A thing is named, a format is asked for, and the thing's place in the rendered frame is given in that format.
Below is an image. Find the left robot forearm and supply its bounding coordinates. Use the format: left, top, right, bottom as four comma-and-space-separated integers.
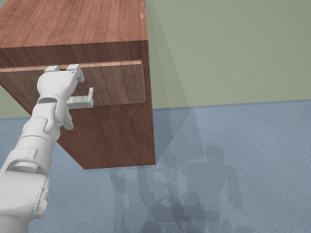
0, 94, 67, 179

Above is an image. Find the robot left hand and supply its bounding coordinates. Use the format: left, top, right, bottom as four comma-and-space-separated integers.
37, 64, 85, 130

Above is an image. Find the cabinet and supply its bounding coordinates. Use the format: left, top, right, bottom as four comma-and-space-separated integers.
0, 0, 156, 170

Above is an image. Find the drawer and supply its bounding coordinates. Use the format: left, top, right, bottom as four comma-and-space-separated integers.
0, 59, 146, 111

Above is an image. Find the handle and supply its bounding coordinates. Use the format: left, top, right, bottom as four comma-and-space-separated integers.
66, 87, 94, 110

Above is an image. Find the left robot upper arm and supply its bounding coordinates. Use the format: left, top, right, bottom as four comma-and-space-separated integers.
0, 170, 51, 233

